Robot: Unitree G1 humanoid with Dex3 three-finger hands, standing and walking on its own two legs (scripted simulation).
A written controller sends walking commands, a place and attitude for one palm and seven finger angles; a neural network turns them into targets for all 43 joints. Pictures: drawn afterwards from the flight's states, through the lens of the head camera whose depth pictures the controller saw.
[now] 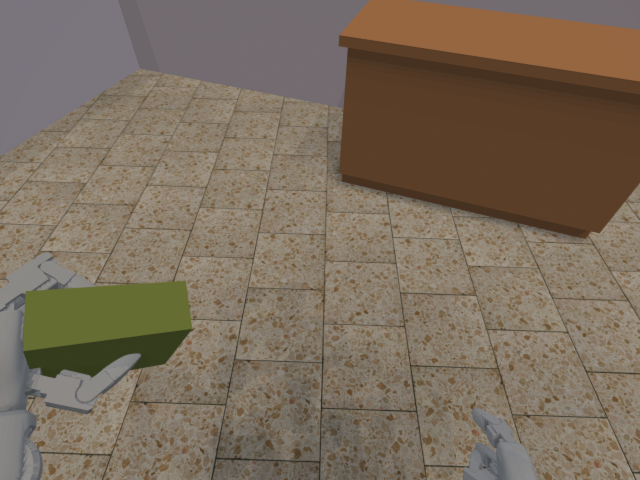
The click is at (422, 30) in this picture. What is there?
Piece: table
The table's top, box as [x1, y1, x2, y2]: [339, 0, 639, 93]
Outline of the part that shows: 339,35 339,45 639,93 639,30 637,29 413,0 369,0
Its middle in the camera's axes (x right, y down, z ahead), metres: +0.72 -0.74 +1.45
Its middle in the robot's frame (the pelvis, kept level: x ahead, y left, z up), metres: +1.61 -0.64 -0.06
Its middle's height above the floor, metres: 0.71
